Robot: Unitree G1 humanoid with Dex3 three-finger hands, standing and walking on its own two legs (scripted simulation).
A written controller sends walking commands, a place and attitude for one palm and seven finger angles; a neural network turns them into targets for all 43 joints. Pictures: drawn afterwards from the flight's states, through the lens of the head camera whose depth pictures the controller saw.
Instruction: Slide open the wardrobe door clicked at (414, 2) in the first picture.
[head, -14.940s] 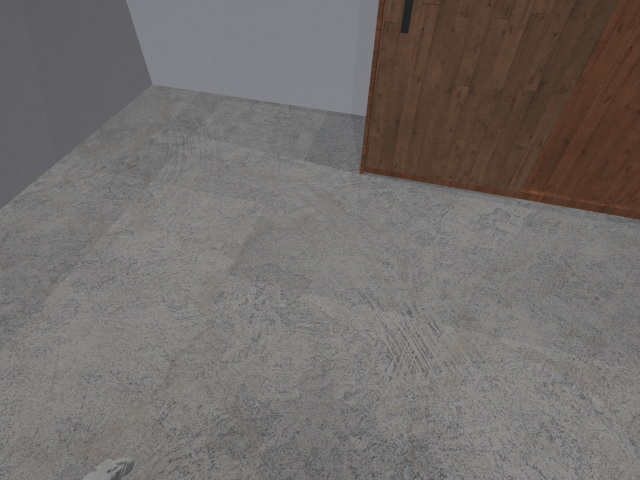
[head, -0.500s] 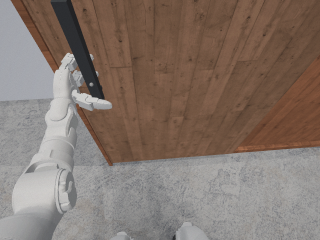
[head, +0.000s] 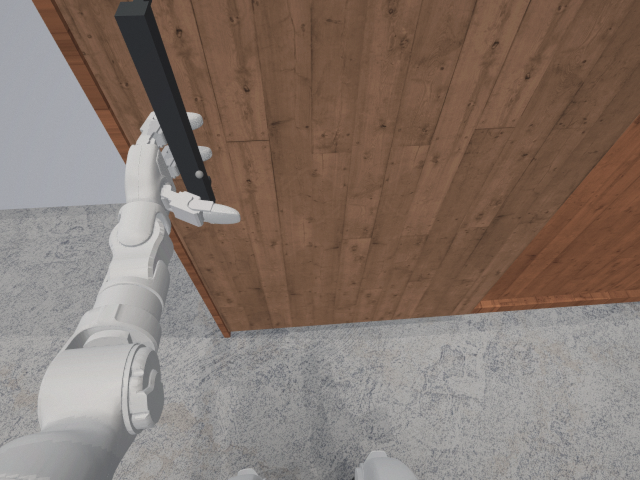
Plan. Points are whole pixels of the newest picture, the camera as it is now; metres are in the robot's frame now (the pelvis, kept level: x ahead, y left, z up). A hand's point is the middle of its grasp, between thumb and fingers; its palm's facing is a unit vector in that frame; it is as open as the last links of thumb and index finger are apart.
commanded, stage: slide the fingers in behind the handle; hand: left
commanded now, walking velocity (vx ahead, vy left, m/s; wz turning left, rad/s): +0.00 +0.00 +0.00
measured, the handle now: (180, 121) +0.54 +0.15 +0.13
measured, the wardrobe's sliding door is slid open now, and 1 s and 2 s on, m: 0.00 0.00 0.00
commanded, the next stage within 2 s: grip the handle and tug to test in 0.12 s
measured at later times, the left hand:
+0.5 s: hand (198, 174) +0.48 +0.14 +0.10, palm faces +0.03 -1.00 -0.02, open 12.1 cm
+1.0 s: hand (199, 172) +0.48 +0.13 +0.10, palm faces +0.02 -1.00 -0.01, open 6.1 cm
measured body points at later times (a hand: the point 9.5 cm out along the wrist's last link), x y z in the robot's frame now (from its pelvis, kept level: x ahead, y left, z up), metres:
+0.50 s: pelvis +0.00 +0.00 +0.00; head +0.08 +0.00 +0.44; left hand +0.47 +0.19 +0.10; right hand +0.04 -0.26 -0.12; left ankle +0.00 +0.13 -0.70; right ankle +0.02 -0.11 -0.70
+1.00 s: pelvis +0.00 +0.00 +0.00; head +0.08 +0.00 +0.44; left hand +0.48 +0.19 +0.10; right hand +0.03 -0.26 -0.12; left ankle +0.00 +0.13 -0.70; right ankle +0.02 -0.11 -0.70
